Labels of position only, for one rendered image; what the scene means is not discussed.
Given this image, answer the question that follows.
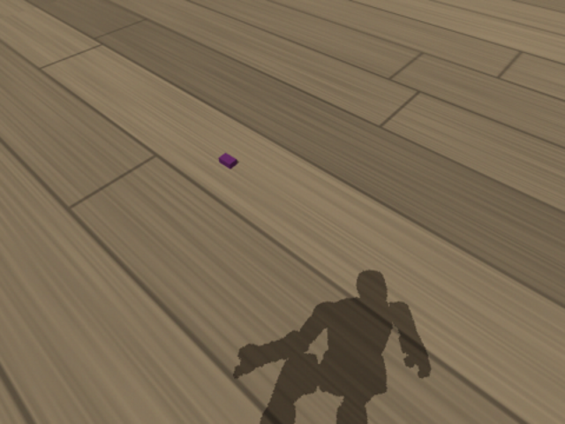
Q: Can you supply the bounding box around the small box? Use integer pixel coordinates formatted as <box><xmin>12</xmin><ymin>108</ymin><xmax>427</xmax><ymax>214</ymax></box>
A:
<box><xmin>219</xmin><ymin>153</ymin><xmax>237</xmax><ymax>169</ymax></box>

